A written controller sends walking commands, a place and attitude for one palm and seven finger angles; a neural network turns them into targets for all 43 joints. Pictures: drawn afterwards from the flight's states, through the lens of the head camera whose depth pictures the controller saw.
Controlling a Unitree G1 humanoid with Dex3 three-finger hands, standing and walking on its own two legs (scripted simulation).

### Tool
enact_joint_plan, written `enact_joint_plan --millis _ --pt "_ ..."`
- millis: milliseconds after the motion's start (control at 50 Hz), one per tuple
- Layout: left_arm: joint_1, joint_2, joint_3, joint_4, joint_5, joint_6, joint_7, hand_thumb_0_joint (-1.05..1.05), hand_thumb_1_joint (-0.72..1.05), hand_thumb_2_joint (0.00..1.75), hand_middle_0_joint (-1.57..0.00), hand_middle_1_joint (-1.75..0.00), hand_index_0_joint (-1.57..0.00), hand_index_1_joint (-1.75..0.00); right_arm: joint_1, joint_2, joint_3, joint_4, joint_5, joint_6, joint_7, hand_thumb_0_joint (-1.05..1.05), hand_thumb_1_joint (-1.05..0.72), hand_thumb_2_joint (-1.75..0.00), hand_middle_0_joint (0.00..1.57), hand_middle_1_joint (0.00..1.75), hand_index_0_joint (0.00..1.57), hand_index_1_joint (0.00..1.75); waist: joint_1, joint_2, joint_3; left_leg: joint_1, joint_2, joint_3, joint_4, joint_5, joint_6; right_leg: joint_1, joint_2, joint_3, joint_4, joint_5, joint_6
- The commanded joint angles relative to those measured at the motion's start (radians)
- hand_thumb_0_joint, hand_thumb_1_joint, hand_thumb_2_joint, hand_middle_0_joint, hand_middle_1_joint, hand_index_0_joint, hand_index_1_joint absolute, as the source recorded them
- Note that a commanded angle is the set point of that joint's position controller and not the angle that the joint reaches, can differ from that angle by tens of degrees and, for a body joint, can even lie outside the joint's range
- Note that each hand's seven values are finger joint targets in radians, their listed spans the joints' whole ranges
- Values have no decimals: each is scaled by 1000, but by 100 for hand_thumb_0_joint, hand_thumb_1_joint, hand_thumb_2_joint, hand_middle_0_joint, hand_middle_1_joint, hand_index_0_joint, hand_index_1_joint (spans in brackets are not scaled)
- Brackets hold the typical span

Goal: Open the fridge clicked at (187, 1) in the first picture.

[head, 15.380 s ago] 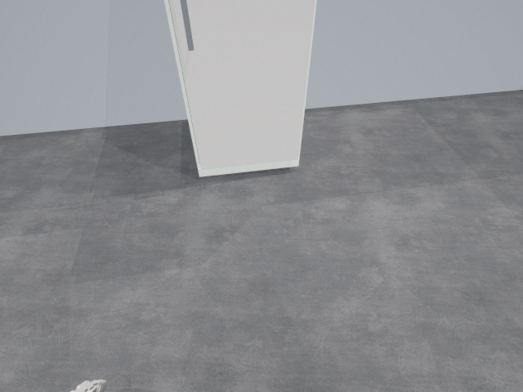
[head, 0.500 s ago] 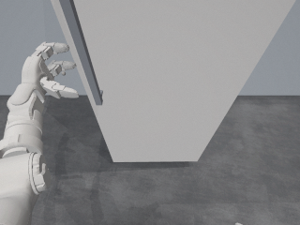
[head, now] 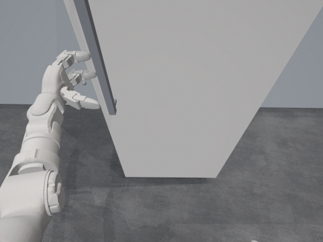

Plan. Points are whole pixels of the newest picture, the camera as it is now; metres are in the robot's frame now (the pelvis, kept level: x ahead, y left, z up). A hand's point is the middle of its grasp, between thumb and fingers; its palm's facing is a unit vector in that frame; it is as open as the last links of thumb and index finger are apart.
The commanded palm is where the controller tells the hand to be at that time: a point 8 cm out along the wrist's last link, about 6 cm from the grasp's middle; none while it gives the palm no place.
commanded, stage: feel for the door with the fingertips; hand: left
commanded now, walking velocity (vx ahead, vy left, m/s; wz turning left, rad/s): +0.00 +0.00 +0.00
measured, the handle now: (98, 52) +0.51 +0.16 +0.20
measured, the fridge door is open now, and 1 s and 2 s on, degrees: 0 0 0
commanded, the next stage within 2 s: slide the fingers in behind the handle in 0.38 s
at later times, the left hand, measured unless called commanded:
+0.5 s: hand (96, 79) +0.47 +0.16 +0.15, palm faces -0.01 -1.00 -0.02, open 13.7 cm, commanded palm +0.44 +0.22 +0.15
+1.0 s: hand (100, 81) +0.46 +0.15 +0.15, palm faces -0.02 -1.00 +0.01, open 14.0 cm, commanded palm +0.43 +0.21 +0.15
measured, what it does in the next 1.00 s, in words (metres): stands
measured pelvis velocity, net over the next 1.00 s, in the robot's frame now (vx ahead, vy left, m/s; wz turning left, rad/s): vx -0.01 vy -0.01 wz -0.01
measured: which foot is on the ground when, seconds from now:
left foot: down 0.00-1.00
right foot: down 0.00-1.00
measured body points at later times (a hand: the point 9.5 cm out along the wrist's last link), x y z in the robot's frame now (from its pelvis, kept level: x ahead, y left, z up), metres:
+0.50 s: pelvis -0.01 -0.01 +0.00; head +0.04 -0.02 +0.45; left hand +0.46 +0.22 +0.16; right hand +0.05 -0.27 -0.12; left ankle -0.04 +0.09 -0.72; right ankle +0.03 -0.12 -0.72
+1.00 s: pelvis -0.01 -0.01 +0.00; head +0.04 -0.02 +0.45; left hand +0.45 +0.21 +0.15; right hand +0.05 -0.28 -0.12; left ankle -0.04 +0.09 -0.72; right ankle +0.03 -0.12 -0.72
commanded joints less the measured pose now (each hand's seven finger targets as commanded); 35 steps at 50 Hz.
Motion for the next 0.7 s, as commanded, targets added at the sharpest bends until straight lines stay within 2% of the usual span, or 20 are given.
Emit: enact_joint_plan --millis 0,40,60,80,100,140,160,200,240,260,280,300,340,360,460,480,580,600,640,680 --pt "-472 234 38 -248 -12 -68 33 0 -50 30 -30 -120 -30 -120 51 -148 -58 -94 -3 -33 -5 0 -90 -90 20 30 20 30 -7 22 -344 95 26 -61 -81 393 -25 232 8 23 -14 302 -27" --pt "-486 197 12 -264 -6 -71 46 0 -50 30 -30 -120 -30 -120 50 -141 -60 -89 -2 -37 -2 0 -90 -90 20 30 20 30 -13 15 -354 114 28 -63 -82 418 -27 227 10 24 -13 318 -24" --pt "-488 172 -8 -286 -3 -73 49 0 -50 30 -30 -120 -30 -120 45 -139 -59 -92 -3 -39 1 0 -90 -90 20 30 20 30 -10 51 -365 130 27 -62 -80 434 -30 222 10 26 -12 322 -24" --pt "-459 180 11 -277 -3 -69 59 0 -50 30 -30 -120 -30 -120 46 -138 -61 -90 -3 -40 3 0 -90 -90 20 30 20 30 0 40 -363 132 28 -64 -79 441 -33 224 11 23 -11 321 -26" --pt "-467 158 -14 -284 -4 -70 63 0 -50 30 -30 -120 -30 -120 47 -139 -60 -90 -4 -38 3 0 -90 -90 20 30 20 30 -8 22 -364 138 29 -65 -79 461 -33 229 11 19 -11 328 -26" --pt "-491 182 11 -259 1 -64 80 0 -50 30 -30 -120 -30 -120 44 -139 -60 -80 -3 -37 1 0 -90 -90 20 30 20 30 -13 8 -324 109 27 -61 -88 402 -29 221 12 24 -21 307 -23" --pt "-503 182 9 -251 8 -64 86 0 -50 30 -30 -120 -30 -120 41 -137 -58 -80 -4 -38 1 0 -90 -90 20 30 20 30 -11 19 -321 95 23 -57 -94 372 -27 230 10 26 -20 297 -24" --pt "-505 212 29 -229 20 -69 100 0 -50 30 -30 -120 -30 -120 47 -141 -57 -80 -5 -36 -4 0 -90 -90 20 30 20 30 -8 -16 -323 78 22 -56 -97 350 -21 246 8 26 -21 288 -25" --pt "-528 186 8 -194 29 -74 106 0 -50 30 -30 -120 -30 -120 46 -135 -53 -76 -4 -39 -5 0 -90 -90 20 30 20 30 -17 -13 -297 63 20 -54 -102 318 -20 234 7 29 -25 275 -23" --pt "-545 200 16 -176 32 -79 108 0 -50 30 -30 -120 -30 -120 48 -136 -52 -73 -4 -40 -6 0 -90 -90 20 30 20 30 -20 -15 -296 54 18 -52 -103 297 -17 234 6 33 -27 264 -23" --pt "-562 202 16 -144 35 -82 107 0 -50 30 -30 -120 -30 -120 52 -137 -51 -69 -5 -41 -8 0 -90 -90 20 30 20 30 -27 -29 -287 39 17 -49 -104 276 -14 237 5 36 -30 257 -22" --pt "-568 234 40 -120 36 -89 107 0 -50 30 -30 -120 -30 -120 63 -145 -53 -67 -6 -40 -12 0 -90 -90 20 30 20 30 -29 -60 -292 25 17 -48 -101 266 -10 249 5 38 -29 253 -20" --pt "-611 250 37 -113 43 -104 97 0 -50 30 -30 -120 -30 -120 63 -143 -51 -65 -6 -44 -14 0 -90 -90 20 30 20 30 -34 -19 -316 18 11 -41 -97 246 -8 257 2 52 -29 254 -18" --pt "-606 268 47 -98 48 -111 93 0 -50 30 -30 -120 -30 -120 68 -143 -50 -63 -6 -45 -14 0 -90 -90 20 30 20 30 -28 -16 -324 9 9 -42 -94 250 -9 268 1 52 -24 261 -21" --pt "-627 287 53 -56 34 -130 60 0 -50 30 -30 -120 -30 -120 85 -150 -52 -56 -5 -46 -15 0 -90 -90 20 30 20 30 -43 -28 -340 -13 9 -39 -83 244 -5 275 3 57 -21 276 -16" --pt "-646 293 51 -63 32 -132 55 0 -50 30 -30 -120 -30 -120 83 -151 -51 -55 -3 -46 -15 0 -90 -90 20 30 20 30 -48 0 -334 -15 7 -37 -82 235 -6 267 2 61 -24 269 -16" --pt "-617 257 33 -82 15 -137 42 0 -50 30 -30 -120 -30 -120 86 -151 -56 -61 -4 -48 -12 0 -90 -90 20 30 20 30 -44 16 -354 -6 7 -36 -80 221 -5 258 5 57 -25 249 -16" --pt "-607 285 55 -86 13 -143 45 0 -50 30 -30 -120 -30 -120 90 -155 -58 -63 -4 -46 -13 0 -90 -90 20 30 20 30 -35 -5 -361 -8 7 -37 -77 239 -3 278 4 56 -21 262 -18" --pt "-582 280 56 -112 12 -143 42 0 -50 30 -30 -120 -30 -120 85 -154 -59 -68 -4 -47 -9 0 -90 -90 20 30 20 30 -28 12 -386 0 7 -33 -79 249 -3 290 5 60 -21 278 -16" --pt "-563 289 57 -110 16 -138 40 0 -50 30 -30 -120 -30 -120 84 -154 -59 -66 -2 -43 -8 0 -90 -90 20 30 20 30 -27 -4 -358 -18 8 -33 -86 234 -2 290 4 59 -24 267 -16"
